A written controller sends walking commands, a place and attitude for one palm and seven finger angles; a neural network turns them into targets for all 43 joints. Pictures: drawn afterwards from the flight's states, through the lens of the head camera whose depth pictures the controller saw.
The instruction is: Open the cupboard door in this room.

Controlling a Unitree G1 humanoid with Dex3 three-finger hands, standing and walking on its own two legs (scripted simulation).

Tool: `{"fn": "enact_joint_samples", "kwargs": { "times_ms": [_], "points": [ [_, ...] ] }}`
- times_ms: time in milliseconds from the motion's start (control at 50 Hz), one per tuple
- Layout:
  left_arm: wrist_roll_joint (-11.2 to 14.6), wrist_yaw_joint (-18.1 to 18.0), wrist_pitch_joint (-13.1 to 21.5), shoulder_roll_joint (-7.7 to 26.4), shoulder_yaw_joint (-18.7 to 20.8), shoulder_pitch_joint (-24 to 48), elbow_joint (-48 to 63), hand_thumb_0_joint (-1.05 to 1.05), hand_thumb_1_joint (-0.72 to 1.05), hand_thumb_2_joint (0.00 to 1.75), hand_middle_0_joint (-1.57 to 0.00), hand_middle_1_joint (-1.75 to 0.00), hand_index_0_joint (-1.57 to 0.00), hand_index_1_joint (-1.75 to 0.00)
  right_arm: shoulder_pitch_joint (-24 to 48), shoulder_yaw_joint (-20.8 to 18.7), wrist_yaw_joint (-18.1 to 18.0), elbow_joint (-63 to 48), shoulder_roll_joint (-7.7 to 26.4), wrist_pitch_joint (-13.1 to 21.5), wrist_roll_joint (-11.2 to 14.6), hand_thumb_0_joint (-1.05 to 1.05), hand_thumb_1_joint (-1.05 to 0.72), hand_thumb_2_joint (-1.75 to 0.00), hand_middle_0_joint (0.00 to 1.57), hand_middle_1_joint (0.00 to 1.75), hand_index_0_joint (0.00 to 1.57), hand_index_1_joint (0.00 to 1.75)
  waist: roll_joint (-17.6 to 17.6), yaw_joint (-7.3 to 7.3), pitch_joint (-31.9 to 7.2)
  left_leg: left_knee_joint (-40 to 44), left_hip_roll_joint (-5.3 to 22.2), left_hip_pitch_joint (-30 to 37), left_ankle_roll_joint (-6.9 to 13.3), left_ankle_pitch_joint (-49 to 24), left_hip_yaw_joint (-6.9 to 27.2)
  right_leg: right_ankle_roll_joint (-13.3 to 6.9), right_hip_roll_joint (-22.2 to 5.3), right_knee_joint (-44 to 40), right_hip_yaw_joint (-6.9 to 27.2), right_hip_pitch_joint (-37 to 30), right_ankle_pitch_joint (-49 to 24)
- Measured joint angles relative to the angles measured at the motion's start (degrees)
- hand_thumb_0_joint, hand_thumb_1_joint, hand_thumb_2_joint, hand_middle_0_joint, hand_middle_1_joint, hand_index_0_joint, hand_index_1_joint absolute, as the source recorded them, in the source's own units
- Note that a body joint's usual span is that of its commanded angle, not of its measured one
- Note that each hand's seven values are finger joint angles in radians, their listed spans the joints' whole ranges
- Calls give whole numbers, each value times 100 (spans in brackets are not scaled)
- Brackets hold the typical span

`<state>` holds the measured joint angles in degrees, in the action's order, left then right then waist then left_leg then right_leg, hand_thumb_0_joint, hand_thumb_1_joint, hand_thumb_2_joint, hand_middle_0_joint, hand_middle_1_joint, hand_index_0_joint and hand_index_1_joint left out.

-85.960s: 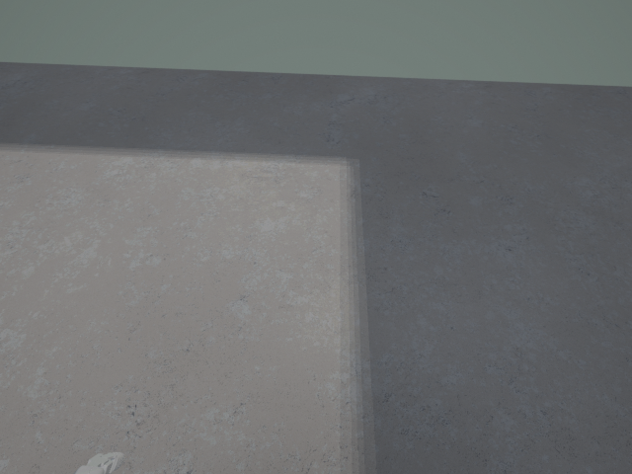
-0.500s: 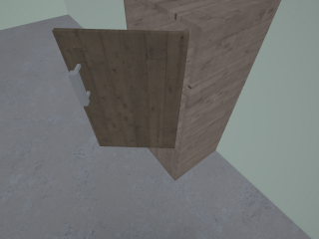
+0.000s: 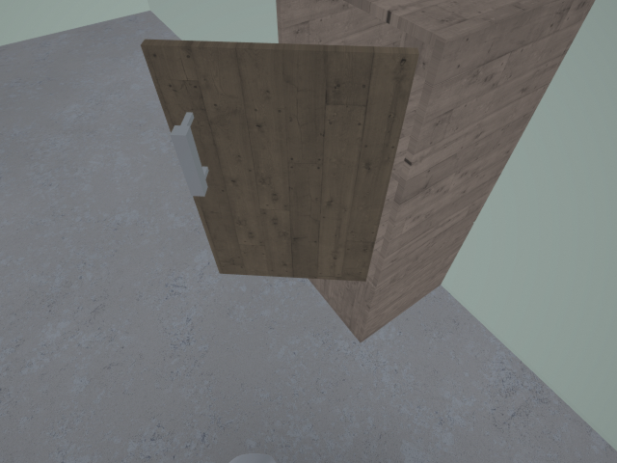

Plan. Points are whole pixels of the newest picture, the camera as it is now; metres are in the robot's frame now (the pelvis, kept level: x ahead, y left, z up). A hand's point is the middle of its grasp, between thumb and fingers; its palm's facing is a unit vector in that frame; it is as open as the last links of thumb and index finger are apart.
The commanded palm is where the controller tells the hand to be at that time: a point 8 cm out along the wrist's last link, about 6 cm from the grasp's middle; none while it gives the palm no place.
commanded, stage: come to a stop and stand still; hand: left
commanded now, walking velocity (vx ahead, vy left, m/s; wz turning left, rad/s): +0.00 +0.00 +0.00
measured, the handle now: (194, 155) +0.55 +0.24 +0.06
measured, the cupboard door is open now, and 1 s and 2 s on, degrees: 51 51 51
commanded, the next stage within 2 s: look again from close up in 1.14 s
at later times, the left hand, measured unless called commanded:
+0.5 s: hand out of the picture +0.03 +0.22 -0.17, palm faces +0.02 -0.98 -0.19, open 7.3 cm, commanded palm none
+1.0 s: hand out of the picture +0.02 +0.23 -0.17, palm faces +0.00 -0.98 -0.18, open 7.3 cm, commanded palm none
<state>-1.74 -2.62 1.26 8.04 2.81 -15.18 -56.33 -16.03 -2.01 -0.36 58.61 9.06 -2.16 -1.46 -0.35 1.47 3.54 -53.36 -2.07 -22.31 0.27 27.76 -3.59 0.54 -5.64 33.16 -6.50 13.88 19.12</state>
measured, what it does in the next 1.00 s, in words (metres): steps on the spot: left foot, then right foot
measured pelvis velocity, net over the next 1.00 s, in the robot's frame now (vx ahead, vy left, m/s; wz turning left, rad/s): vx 0.01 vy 0.07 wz -0.02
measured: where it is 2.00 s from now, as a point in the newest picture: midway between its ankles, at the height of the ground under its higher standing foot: outside the picture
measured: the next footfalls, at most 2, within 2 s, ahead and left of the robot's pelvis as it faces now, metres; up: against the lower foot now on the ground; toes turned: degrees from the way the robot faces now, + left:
left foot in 0.12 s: +0.08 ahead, +0.16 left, +0.00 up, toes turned +3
right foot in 0.34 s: +0.04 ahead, -0.06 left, +0.00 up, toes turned -1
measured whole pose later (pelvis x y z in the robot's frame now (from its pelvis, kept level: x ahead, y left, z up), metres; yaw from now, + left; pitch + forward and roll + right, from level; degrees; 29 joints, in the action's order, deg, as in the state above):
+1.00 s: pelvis +0.01 +0.07 +0.00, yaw -1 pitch -2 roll +0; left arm -0.9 -2.6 0.8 7.5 -0.6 -18.0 -61.9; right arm -17.0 -0.1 -1.2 61.2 8.8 0.7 -1.2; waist 0.3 -0.7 1.3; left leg -30.0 -0.3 -14.2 2.6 14.4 -5.1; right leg 0.7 -2.1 30.1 -2.9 11.4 17.0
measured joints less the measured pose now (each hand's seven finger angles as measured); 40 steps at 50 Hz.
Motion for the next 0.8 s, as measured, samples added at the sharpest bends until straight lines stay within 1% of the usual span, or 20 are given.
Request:
{"fn": "enact_joint_samples", "kwargs": {
  "times_ms": [40,100,120,140,180,200,240,280,300,340,360,380,420,480,560,700,720,760,800],
  "points": [
    [-21,27,-36,55,6,-88,-33,0,92,89,-20,-30,-20,-30,126,-35,43,-62,26,21,26,2,-92,-90,20,30,20,30,-126,16,8,324,169,-70,-60,-241,7,76,-82,-114,44,-52,-74],
    [-11,72,-138,137,21,-226,-125,0,92,89,-20,-30,-20,-30,256,-44,58,-186,58,163,37,1,-92,-90,20,30,20,30,-270,18,21,1584,347,280,-135,-1089,-14,213,-167,39,155,-25,8],
    [4,86,-186,129,19,-283,-144,0,92,89,-20,-30,-20,-30,245,-41,55,-246,113,234,29,1,-92,-90,20,30,20,30,-189,8,-5,1960,449,432,-114,-1380,34,238,-118,211,151,32,110],
    [26,98,-248,155,28,-277,-188,0,91,89,-20,-30,-20,-30,267,-50,29,-246,109,281,10,1,-92,-90,20,30,20,30,-207,-25,3,1889,434,409,-82,-1293,34,213,-125,428,195,97,306],
    [44,85,-353,248,57,-217,-236,0,91,89,-20,-30,-20,-30,291,-12,-22,-233,15,304,-28,1,-92,-90,20,30,20,30,-335,-20,33,1713,351,372,1,-1092,-12,75,-42,917,395,262,910],
    [48,77,-370,279,64,-180,-253,0,91,89,-20,-30,-20,-30,292,18,-47,-211,-33,312,-39,1,-92,-90,20,30,20,30,-365,-9,33,1762,326,404,33,-1083,-30,21,25,1167,438,355,1053],
    [63,86,-353,300,61,-107,-272,0,92,89,-20,-30,-20,-30,300,59,-98,-152,-111,304,-47,1,-92,-90,20,30,20,30,-368,2,25,1991,279,507,62,-1199,-50,-38,133,1422,422,461,1072],
    [77,100,-301,270,27,-49,-269,0,92,90,-20,-30,-20,-30,317,55,-146,-91,-110,292,-45,1,-94,-90,20,30,20,30,-331,1,14,2228,222,607,102,-1332,-73,-45,208,1182,365,407,920],
    [82,104,-269,244,4,-29,-264,0,92,90,-20,-30,-20,-30,320,63,-145,-65,-98,288,-38,1,-94,-90,20,30,20,30,-309,1,2,2312,194,641,115,-1377,-86,-39,239,892,335,321,741],
    [82,104,-183,202,-52,-22,-259,0,92,90,-20,-30,-20,-30,311,81,-135,-16,-91,284,-5,1,-94,-90,20,30,21,30,-309,10,-38,2364,110,663,115,-1400,-142,-38,268,76,344,54,124],
    [76,93,-143,145,-82,4,-304,0,92,90,-20,-30,-20,-30,330,73,-137,33,-67,278,19,1,-94,-90,20,30,21,30,-230,5,-23,2351,124,688,106,-1386,-137,-62,296,-58,348,-12,-123],
    [69,81,-120,87,-120,10,-352,0,92,90,-20,-30,-20,-30,343,54,-145,85,-33,266,37,1,-94,-90,20,30,21,30,-135,-19,-22,2390,149,744,98,-1389,-116,-85,327,-117,329,-76,-184],
    [75,76,-82,55,-168,-53,-431,1,93,90,-20,-30,-20,-30,339,51,-130,175,4,239,42,1,-95,-90,20,30,21,30,-46,-73,-91,2561,172,859,79,-1451,-108,-110,363,-260,322,-178,-184],
    [91,90,-68,61,-215,-105,-518,1,93,90,-20,-30,-20,-30,293,81,-116,294,4,261,37,1,-95,-90,20,30,21,30,-45,-119,-153,2778,185,992,76,-1535,-129,-110,389,-467,342,-298,-231],
    [104,78,-80,75,-234,-71,-605,1,93,89,-20,-30,-20,-30,182,150,-109,466,-33,306,41,1,-95,-90,20,30,20,30,-82,-122,-147,2929,204,1088,82,-1595,-124,-104,420,-682,335,-421,-330],
    [120,71,-70,55,-244,-70,-695,1,93,89,-20,-30,-20,-30,-7,223,-109,696,-195,313,47,1,-92,-90,20,30,20,30,-131,-113,-95,3042,210,1146,83,-1637,-99,-100,436,-865,308,-519,-404],
    [123,69,-67,44,-247,-80,-709,1,93,89,-20,-30,-20,-30,-26,229,-110,717,-219,316,48,1,-92,-90,20,30,20,30,-133,-114,-88,3049,210,1152,84,-1638,-98,-99,437,-877,307,-528,-408],
    [91,-10,28,-24,-308,-106,-729,0,92,89,-20,-30,-20,-30,-31,256,-76,643,-185,288,64,1,-92,-90,20,30,20,30,-13,-132,-57,2773,294,971,80,-1530,-68,-93,510,-884,278,-483,-434],
    [94,-35,97,-76,-350,-182,-699,0,92,89,-20,-30,-20,-30,-32,243,-81,503,-131,304,40,1,-92,-90,20,30,20,30,59,-203,-23,2548,316,849,99,-1414,-80,-82,520,-741,292,-390,-400]
  ]
}}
